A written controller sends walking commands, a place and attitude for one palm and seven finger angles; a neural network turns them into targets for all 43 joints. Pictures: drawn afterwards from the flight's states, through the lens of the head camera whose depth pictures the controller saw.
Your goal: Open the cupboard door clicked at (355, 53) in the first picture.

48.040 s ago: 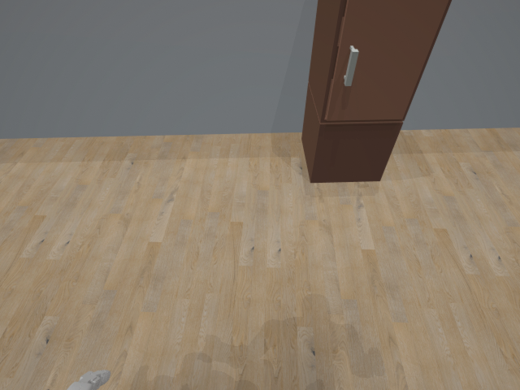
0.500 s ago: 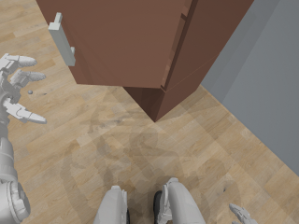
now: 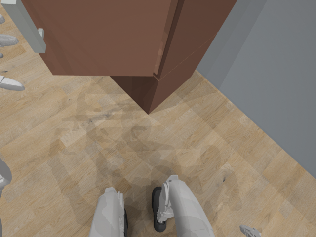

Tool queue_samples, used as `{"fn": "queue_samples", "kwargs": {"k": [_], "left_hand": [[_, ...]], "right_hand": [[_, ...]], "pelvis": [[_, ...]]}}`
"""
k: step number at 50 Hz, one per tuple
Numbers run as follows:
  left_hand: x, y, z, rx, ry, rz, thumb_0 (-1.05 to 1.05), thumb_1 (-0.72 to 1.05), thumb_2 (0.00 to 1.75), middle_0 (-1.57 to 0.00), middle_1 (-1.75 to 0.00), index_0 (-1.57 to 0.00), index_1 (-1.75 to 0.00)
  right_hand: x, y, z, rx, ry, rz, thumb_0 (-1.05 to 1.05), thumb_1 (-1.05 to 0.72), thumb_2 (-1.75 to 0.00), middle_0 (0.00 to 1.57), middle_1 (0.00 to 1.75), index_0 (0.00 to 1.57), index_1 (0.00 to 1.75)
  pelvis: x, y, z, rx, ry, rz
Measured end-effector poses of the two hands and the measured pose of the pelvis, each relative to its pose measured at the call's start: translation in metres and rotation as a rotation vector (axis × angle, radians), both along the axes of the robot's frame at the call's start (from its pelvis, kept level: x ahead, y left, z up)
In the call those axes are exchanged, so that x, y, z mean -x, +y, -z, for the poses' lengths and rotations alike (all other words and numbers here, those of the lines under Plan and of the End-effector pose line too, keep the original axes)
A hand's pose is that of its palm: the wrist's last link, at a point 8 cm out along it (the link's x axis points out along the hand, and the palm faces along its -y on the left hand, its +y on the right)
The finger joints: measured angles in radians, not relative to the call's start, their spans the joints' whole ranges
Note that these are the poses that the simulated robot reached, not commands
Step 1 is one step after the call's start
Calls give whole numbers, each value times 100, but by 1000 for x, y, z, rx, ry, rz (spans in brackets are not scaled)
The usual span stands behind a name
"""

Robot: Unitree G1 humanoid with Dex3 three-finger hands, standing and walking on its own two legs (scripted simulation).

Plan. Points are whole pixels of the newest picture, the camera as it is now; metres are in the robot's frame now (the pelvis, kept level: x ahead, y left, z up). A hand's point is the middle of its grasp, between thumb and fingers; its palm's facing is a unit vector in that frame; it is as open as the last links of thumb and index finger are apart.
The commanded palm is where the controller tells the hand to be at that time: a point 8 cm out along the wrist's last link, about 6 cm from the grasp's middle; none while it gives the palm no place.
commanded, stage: move the hooked fingers beside the handle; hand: left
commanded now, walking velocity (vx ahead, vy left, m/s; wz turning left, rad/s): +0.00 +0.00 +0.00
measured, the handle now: (28, 20) +0.59 +0.25 +0.05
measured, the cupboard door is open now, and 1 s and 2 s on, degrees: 50 50 50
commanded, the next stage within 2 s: slide the fingers in behind the handle in 1.00 s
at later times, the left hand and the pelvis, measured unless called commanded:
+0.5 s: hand out of the picture +0.55 +0.32 +0.04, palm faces +0.02 -1.00 -0.04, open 14.0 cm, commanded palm +0.54 +0.33 +0.05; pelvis +0.01 +0.01 -0.01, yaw -2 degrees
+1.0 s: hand out of the picture +0.53 +0.31 +0.05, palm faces +0.01 -1.00 -0.05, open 14.0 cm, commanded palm +0.53 +0.33 +0.05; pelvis +0.02 +0.02 +0.01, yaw -1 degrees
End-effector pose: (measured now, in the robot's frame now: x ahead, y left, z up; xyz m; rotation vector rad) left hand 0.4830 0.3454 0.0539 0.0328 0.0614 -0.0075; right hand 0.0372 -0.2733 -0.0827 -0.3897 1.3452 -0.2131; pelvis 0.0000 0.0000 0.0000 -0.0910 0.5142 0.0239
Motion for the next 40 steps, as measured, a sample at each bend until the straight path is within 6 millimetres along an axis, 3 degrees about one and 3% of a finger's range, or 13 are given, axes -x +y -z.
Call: {"fn": "queue_samples", "kwargs": {"k": [11, 19, 29, 40], "left_hand": [[-42, 11, -1, -24, -20, -18, -1, -50, 30, -30, -120, -30, -120], [-48, 17, 14, -9, 11, -10, -1, -50, 30, -30, -120, -30, -120], [-43, 28, 7, -9, -10, -22, -1, -50, 30, -30, -120, -30, -120], [-38, 17, 5, 4, 3, 10, -1, -50, 30, -30, -120, -30, -120]], "right_hand": [[34, 3, 3, 26, 109, 48, 1, -90, -90, 20, 30, 20, 30], [47, 16, -1, 11, 169, 84, 1, -90, -90, 20, 30, 20, 30], [33, 27, -12, -1, 165, 80, 1, -90, -90, 20, 30, 20, 30], [10, 29, -21, 8, 108, 60, 1, -90, -90, 20, 30, 20, 30]], "pelvis": [[2, 1, 13, 22, 58, 6], [-3, 6, 13, 31, 80, 20], [-12, 13, 2, 46, 69, 7], [-20, 20, -9, 46, 47, 0]]}}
